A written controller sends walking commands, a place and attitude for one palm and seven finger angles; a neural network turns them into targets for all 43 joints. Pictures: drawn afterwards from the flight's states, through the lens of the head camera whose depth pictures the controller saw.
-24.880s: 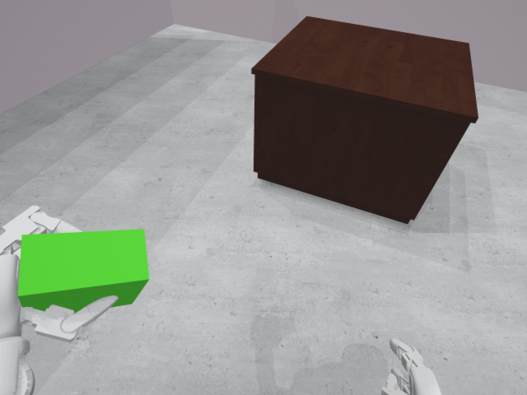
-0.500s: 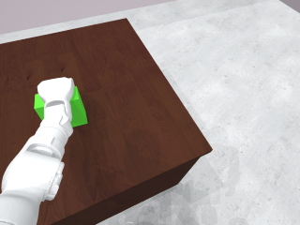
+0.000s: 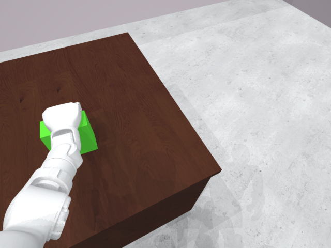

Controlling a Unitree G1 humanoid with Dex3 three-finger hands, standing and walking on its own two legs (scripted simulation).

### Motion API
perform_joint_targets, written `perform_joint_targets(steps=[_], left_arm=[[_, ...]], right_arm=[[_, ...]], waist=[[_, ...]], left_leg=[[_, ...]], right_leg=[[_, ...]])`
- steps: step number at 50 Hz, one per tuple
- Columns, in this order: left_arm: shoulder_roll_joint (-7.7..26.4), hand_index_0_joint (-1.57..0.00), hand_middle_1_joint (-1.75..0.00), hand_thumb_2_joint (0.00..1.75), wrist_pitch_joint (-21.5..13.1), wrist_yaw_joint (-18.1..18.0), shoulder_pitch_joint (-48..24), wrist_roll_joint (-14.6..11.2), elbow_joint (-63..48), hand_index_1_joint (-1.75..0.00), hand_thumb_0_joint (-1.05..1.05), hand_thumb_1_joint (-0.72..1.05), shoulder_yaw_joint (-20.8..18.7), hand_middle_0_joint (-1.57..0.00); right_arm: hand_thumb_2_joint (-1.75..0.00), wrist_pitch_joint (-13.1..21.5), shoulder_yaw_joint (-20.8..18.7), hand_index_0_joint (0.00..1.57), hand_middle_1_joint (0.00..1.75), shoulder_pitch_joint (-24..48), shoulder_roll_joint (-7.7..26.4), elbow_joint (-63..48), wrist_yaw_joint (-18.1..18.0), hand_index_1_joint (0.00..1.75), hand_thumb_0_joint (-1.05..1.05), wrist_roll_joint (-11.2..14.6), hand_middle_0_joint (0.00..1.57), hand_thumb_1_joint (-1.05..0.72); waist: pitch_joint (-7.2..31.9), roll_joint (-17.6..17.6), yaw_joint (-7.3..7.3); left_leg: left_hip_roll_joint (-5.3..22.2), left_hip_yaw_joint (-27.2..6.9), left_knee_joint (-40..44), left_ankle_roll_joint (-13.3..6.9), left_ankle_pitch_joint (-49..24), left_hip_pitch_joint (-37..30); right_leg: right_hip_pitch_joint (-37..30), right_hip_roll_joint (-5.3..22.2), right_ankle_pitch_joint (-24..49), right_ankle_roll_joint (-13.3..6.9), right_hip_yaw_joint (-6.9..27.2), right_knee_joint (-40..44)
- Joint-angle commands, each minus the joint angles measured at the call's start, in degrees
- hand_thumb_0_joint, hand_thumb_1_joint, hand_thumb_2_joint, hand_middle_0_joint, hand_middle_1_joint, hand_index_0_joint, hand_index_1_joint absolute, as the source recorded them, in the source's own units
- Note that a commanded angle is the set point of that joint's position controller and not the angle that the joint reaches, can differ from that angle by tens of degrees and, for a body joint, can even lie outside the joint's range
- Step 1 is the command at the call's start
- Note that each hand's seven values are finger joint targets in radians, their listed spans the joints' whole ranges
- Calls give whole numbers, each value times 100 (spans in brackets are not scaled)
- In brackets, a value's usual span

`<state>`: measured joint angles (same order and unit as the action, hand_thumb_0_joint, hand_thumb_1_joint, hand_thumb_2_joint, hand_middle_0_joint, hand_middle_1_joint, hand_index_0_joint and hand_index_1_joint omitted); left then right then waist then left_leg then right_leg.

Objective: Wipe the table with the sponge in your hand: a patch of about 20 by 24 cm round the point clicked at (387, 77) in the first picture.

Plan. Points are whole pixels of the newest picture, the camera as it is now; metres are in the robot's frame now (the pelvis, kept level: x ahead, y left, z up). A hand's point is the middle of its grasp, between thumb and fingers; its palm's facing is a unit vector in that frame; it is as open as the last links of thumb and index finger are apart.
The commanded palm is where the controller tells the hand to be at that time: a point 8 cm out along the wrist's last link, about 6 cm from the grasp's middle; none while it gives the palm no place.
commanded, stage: wipe back along the middle lane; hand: left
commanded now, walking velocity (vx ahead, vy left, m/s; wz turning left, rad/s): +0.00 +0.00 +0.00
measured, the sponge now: (73, 140) +0.41 +0.28 -0.04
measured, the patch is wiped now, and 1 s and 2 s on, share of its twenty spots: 0.55 0.70 0.80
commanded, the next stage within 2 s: slide across to the third lane in 1.42 s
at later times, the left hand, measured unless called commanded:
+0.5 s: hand (74, 144) +0.37 +0.25 -0.01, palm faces -0.06 -0.01 -1.00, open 9.8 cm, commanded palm +0.34 +0.23 +0.02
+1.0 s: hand (81, 155) +0.34 +0.22 -0.01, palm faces -0.05 -0.02 -1.00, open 9.8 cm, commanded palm +0.29 +0.20 +0.02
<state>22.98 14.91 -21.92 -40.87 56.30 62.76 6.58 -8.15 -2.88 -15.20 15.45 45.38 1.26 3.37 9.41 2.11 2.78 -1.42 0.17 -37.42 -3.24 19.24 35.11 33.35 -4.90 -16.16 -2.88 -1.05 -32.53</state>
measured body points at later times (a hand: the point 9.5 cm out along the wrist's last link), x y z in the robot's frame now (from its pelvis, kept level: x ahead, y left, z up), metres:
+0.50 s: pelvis -0.02 +0.01 +0.00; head +0.02 +0.01 +0.45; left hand +0.37 +0.25 +0.05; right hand +0.10 -0.23 -0.13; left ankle -0.03 +0.08 -0.72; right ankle -0.02 -0.09 -0.72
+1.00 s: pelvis -0.01 +0.01 +0.00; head +0.01 +0.00 +0.45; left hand +0.34 +0.22 +0.05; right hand +0.16 -0.22 -0.12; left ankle -0.03 +0.08 -0.72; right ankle -0.02 -0.09 -0.72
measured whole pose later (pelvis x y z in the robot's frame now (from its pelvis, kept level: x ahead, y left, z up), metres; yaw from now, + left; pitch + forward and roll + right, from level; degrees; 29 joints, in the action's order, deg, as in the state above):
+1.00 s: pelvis -0.01 +0.01 +0.00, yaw +1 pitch +11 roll -1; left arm 10.3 27.6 -24.8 -26.4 55.5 46.8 17.9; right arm -12.0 -1.4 -6.5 12.5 42.0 1.8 4.4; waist 10.3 1.9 -2.7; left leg -3.1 0.6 -35.6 -3.9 18.6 27.5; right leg 26.8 -3.3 -17.0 -2.3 -0.6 -33.2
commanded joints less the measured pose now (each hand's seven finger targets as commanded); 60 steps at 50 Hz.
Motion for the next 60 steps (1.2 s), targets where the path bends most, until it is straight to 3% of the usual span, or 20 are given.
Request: perform_joint_targets(steps=[1,3,7,8,12,14,22,23,31,32,36,40,44,46,47,51,55,56,57,60], left_arm=[[349,-120,-160,130,-38,-3,-854,-25,-407,-160,0,10,-81,-120],[70,-120,-160,130,28,-56,-808,-3,-481,-160,0,10,187,-120],[7,-120,-160,130,209,-131,-900,-7,-208,-160,0,10,238,-120],[108,-120,-160,130,233,-157,-1020,36,-207,-160,0,10,192,-120],[-280,-120,-160,130,281,-190,-900,-7,-169,-160,0,10,392,-120],[-220,-120,-160,130,321,-213,-840,18,-72,-160,0,10,332,-120],[-381,-120,-160,130,443,-272,-628,-67,-260,-160,0,10,359,-120],[-499,-120,-160,130,460,-272,-786,-25,-310,-160,0,10,494,-120],[-1239,-120,-160,130,619,-198,-369,-193,-721,-160,0,10,879,-120],[-1274,-120,-160,130,643,-199,-364,-183,-720,-160,0,10,967,-120],[-1504,-120,-160,130,739,-158,-26,-284,-955,-160,0,10,1026,-120],[-1472,-120,-160,130,928,-114,430,-235,-1160,-160,0,10,1115,-120],[-1505,-120,-160,130,1090,-52,525,-235,-1483,-160,0,10,1214,-120],[-1456,-120,-160,130,1158,-17,844,-278,-1717,-160,0,10,1110,-120],[-1547,-120,-160,130,1192,5,830,-274,-1823,-160,0,10,1272,-120],[-1379,-120,-160,130,1340,98,1288,-249,-2221,-160,0,10,1138,-120],[-1329,-120,-160,130,1407,151,1702,-180,-2585,-160,0,10,1251,-120],[-1149,-120,-160,130,1430,155,1879,-234,-2711,-160,0,10,999,-120],[-1211,-120,-160,130,1439,163,1815,-181,-2775,-160,0,10,1178,-120],[-1337,-120,-160,130,1496,197,1831,-193,-2913,-160,0,10,1320,-120]], right_arm=[[-90,133,-203,20,30,50,776,-501,0,30,0,2,20,-90],[-90,131,-204,20,30,128,746,-526,14,30,0,10,20,-90],[-90,127,-144,20,30,258,751,-527,-11,30,0,33,20,-90],[-90,122,-133,20,30,281,752,-522,-27,30,0,33,20,-90],[-90,141,-124,20,30,389,682,-600,-49,30,0,15,20,-90],[-90,118,-106,20,30,407,675,-615,-53,30,0,11,20,-90],[-90,90,-88,20,30,597,624,-731,-70,30,0,28,20,-90],[-90,77,-78,20,30,613,618,-735,-76,30,0,24,20,-90],[-90,45,-114,20,30,870,516,-853,-18,30,0,53,20,-90],[-90,28,-126,20,30,866,536,-812,-18,30,0,42,20,-90],[-90,9,-132,20,30,1009,498,-870,17,30,0,46,20,-90],[-90,-78,-109,20,30,1108,531,-892,35,30,0,52,20,-90],[-90,-148,-78,20,30,1276,512,-976,24,30,0,76,20,-90],[-90,-169,-86,20,30,1394,503,-1072,31,30,0,91,20,-90],[-90,-190,-67,20,30,1416,507,-1081,24,30,0,83,20,-90],[-90,-255,-34,20,30,1589,500,-1241,15,30,0,112,20,-90],[-90,-274,21,20,30,1703,496,-1346,-16,30,0,124,20,-90],[-90,-269,7,20,30,1782,502,-1389,-30,30,0,134,20,-90],[-90,-287,38,20,30,1780,502,-1389,-42,30,0,132,20,-90],[-90,-270,52,20,30,1867,473,-1425,-63,30,0,156,20,-90]], waist=[[1693,-336,-44],[1574,-308,-9],[1182,-424,6],[1187,-432,23],[1289,-354,-15],[1231,-427,-37],[1232,-396,-154],[1210,-390,-78],[1308,-332,-229],[1182,-293,-173],[1283,-509,-278],[1171,-717,-308],[1015,-635,-328],[1168,-709,-447],[1139,-628,-389],[1107,-712,-509],[976,-744,-511],[1005,-707,-623],[919,-655,-528],[735,-671,-519]], left_leg=[[158,-187,215,77,-2537,-1116],[152,-170,249,86,-2412,-1178],[147,-197,400,84,-1806,-1014],[157,-221,422,100,-1716,-1021],[168,-218,427,130,-1701,-1165],[160,-201,433,130,-1547,-1077],[167,-268,492,178,-1492,-1166],[183,-267,476,190,-1502,-1205],[227,-360,516,290,-1840,-1493],[239,-360,484,289,-1835,-1579],[255,-372,483,304,-2135,-1618],[209,-321,466,267,-2171,-1582],[190,-321,510,254,-2113,-1624],[180,-368,505,269,-2341,-1665],[176,-322,477,251,-2366,-1743],[116,-322,517,225,-2359,-1642],[42,-264,529,196,-2214,-1631],[33,-291,557,191,-2221,-1622],[28,-275,556,209,-2149,-1636],[17,-258,628,178,-1904,-1635]], right_leg=[[-1340,322,2815,-79,286,103],[-1235,315,2620,-63,235,129],[-997,312,1892,-76,186,217],[-928,315,1739,-79,177,224],[-821,298,1531,-91,120,190],[-789,294,1406,-94,137,217],[-786,281,1170,-122,89,202],[-694,272,1168,-119,80,191],[-701,245,1193,-181,8,152],[-603,235,1167,-176,10,177],[-805,243,1473,-193,-2,131],[-1021,263,1771,-187,71,145],[-1065,275,1760,-202,72,167],[-1241,282,1941,-216,86,116],[-1246,282,2049,-207,108,126],[-1513,310,2293,-236,218,133],[-1649,323,2425,-232,326,172],[-1725,314,2474,-261,390,181],[-1680,328,2404,-242,363,170],[-1592,316,2105,-238,359,262]])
